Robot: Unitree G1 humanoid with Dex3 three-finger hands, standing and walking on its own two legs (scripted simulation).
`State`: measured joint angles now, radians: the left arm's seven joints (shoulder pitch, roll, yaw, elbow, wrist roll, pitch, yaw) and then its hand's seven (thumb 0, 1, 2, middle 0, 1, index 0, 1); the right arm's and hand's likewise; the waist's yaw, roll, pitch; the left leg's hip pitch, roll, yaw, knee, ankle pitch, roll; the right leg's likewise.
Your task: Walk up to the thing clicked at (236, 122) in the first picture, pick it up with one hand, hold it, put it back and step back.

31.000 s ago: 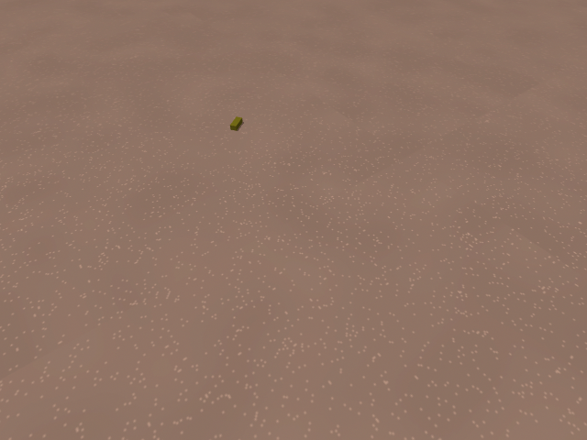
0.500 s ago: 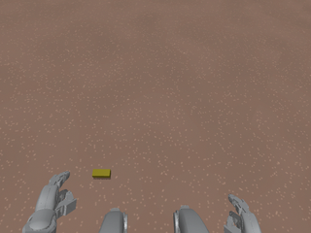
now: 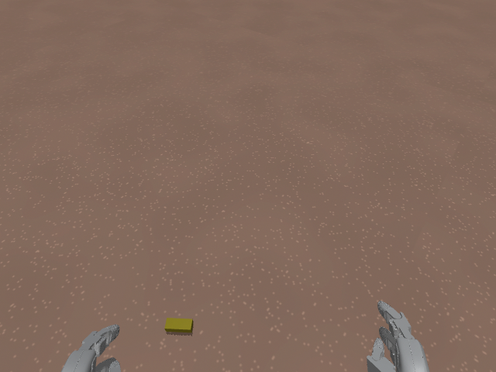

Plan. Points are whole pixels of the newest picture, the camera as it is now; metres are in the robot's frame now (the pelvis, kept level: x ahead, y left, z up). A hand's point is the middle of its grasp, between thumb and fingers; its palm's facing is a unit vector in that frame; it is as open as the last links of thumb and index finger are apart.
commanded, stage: home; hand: left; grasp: from above
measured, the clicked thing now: (179, 325) +0.47 +0.23 -0.70
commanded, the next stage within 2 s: stand in 1.82 s
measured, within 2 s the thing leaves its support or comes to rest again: neither
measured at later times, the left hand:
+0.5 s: hand (127, 370) +0.18 +0.18 -0.05, palm faces +0.05 -0.98 -0.21, open 7.4 cm
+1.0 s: hand out of the picture +0.17 +0.18 -0.04, palm faces +0.05 -0.98 -0.21, open 7.4 cm
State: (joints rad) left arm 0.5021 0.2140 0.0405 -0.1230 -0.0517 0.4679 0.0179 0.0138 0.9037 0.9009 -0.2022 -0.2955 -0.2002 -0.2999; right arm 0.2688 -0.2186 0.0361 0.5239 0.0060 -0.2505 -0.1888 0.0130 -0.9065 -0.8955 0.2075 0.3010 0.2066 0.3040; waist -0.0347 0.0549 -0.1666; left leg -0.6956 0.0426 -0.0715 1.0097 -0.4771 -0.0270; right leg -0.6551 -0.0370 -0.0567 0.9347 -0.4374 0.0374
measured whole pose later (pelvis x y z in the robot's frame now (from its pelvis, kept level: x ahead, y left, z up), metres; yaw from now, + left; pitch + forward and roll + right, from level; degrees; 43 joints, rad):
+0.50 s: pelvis +0.01 +0.00 +0.00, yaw +0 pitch +10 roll -3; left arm 0.49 0.21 0.04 -0.13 -0.05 0.46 0.02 0.01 0.90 0.90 -0.20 -0.29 -0.20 -0.30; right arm 0.30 -0.22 0.03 0.56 0.00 -0.26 -0.19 0.01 -0.91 -0.90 0.21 0.30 0.21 0.30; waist -0.04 0.05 -0.16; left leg -0.69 0.05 -0.07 1.01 -0.50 -0.03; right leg -0.65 -0.03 -0.05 0.93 -0.45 0.04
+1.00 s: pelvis +0.01 +0.00 +0.00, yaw +0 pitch +9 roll -3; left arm 0.49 0.22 0.03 -0.12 -0.05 0.46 0.02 0.01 0.90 0.90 -0.20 -0.29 -0.20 -0.30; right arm 0.28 -0.22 0.03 0.56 0.00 -0.25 -0.19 0.01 -0.91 -0.90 0.21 0.30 0.21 0.30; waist -0.04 0.05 -0.16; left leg -0.68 0.05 -0.07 1.01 -0.49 -0.03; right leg -0.64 -0.03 -0.05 0.94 -0.45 0.04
